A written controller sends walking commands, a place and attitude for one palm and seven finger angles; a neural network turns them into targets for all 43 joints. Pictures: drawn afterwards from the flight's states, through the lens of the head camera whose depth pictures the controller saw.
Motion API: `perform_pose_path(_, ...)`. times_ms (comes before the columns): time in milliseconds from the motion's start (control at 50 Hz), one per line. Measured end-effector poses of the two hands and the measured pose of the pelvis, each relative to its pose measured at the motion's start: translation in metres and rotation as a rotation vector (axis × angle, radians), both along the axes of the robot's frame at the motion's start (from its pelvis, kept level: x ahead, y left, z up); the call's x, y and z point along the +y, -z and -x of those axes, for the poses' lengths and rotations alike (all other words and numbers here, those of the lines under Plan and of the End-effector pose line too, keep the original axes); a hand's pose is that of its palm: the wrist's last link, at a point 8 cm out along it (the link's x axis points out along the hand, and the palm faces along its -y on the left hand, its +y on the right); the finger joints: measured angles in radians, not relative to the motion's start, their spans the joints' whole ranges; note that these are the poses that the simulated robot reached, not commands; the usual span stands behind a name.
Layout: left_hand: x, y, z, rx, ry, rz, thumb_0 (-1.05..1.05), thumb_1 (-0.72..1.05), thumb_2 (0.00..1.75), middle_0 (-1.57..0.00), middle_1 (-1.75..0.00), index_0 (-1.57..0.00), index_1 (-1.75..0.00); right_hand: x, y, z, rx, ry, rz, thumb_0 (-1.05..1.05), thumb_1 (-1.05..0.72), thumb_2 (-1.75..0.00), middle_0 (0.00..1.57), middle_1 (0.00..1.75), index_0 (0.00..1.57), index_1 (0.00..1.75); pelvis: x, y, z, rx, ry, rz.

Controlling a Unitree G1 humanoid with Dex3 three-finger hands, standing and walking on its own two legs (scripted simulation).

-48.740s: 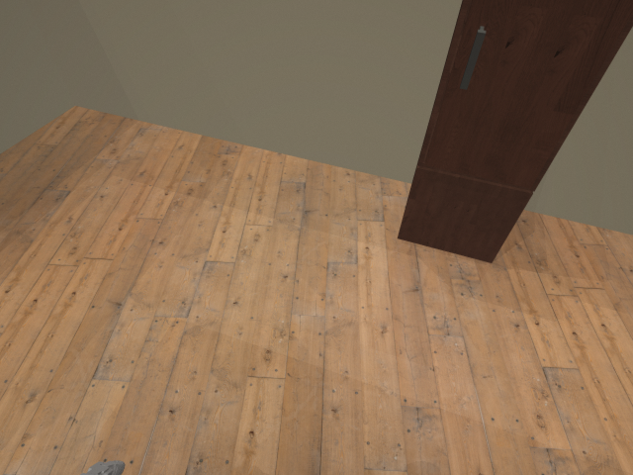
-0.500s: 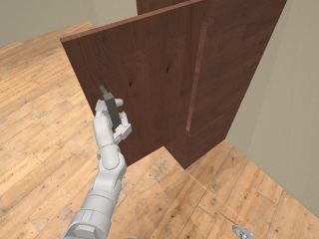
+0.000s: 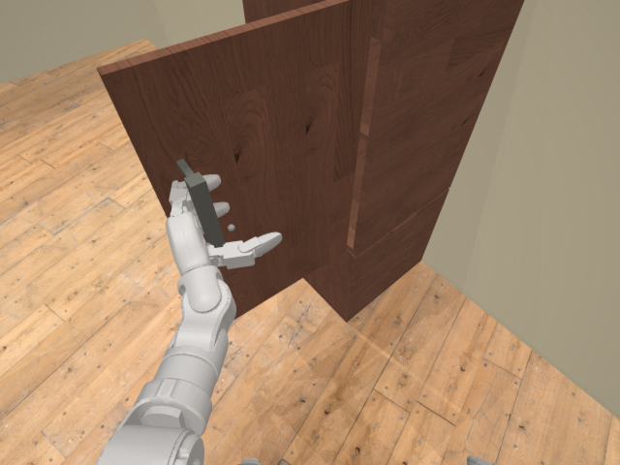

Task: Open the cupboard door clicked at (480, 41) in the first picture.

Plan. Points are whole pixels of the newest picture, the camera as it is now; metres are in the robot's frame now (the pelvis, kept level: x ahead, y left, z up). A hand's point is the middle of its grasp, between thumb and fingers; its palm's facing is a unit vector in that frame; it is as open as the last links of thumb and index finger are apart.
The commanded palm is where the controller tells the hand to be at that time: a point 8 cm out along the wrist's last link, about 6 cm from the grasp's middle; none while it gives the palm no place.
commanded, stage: open thumb and fingers to let go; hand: left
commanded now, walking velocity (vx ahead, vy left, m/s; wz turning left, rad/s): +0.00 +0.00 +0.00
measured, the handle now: (202, 210) +0.44 +0.16 +0.08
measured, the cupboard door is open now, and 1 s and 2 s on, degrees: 86 87 87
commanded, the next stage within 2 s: slide the hand sideways off the handle in 0.32 s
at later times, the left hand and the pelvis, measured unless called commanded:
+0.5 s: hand (224, 234) +0.40 +0.12 +0.08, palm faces +0.24 -0.97 -0.04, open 14.6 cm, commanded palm +0.37 +0.15 +0.07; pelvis +0.00 +0.02 +0.00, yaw +1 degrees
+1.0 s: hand (219, 251) +0.37 +0.13 +0.08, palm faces -0.11 -0.99 -0.02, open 15.9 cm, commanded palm +0.34 +0.19 +0.07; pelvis +0.01 +0.02 +0.00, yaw -1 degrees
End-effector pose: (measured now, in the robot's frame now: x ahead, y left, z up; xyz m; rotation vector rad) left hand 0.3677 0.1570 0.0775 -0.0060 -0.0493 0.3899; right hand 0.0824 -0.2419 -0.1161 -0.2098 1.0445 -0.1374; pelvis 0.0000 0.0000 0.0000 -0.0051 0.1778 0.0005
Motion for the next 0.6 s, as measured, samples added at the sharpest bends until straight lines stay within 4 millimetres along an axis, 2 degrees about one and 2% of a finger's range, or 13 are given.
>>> perform_pose_path(160, 0.004, 0.001, -0.002, -0.007, 0.019, -0.001, 0.00, -0.44, 0.33, -0.36, -1.05, -0.29, -1.03, 0.020, -0.002, -0.023, -0.043, -0.037, -0.020, 0.00, -0.91, -0.90, 0.20, 0.30, 0.20, 0.30, 0.008, 0.002, -0.003, 0.006, -0.002, 0.005)
perform_pose_path(280, 0.006, 0.002, -0.001, -0.016, 0.040, -0.013, -0.01, -0.48, 0.31, -0.40, -0.89, -0.35, -0.89, 0.030, -0.001, -0.031, -0.044, -0.057, -0.027, 0.00, -0.91, -0.90, 0.20, 0.30, 0.20, 0.30, 0.014, 0.003, -0.004, 0.009, -0.007, 0.010)
perform_pose_path(460, 0.010, 0.001, 0.000, -0.014, 0.060, -0.021, -0.01, -0.50, 0.30, -0.49, -0.72, -0.44, -0.71, 0.035, 0.000, -0.030, -0.024, -0.067, -0.025, 0.00, -0.91, -0.90, 0.20, 0.30, 0.20, 0.30, 0.019, 0.004, -0.004, 0.008, -0.014, 0.014)
perform_pose_path(600, 0.030, 0.000, 0.004, 0.006, 0.423, -0.112, -0.01, -0.50, 0.30, -0.33, -0.50, -0.22, -0.54, 0.029, -0.004, -0.023, -0.041, -0.030, -0.013, 0.01, -0.91, -0.90, 0.20, 0.30, 0.20, 0.30, 0.022, 0.003, -0.002, -0.023, -0.022, 0.016)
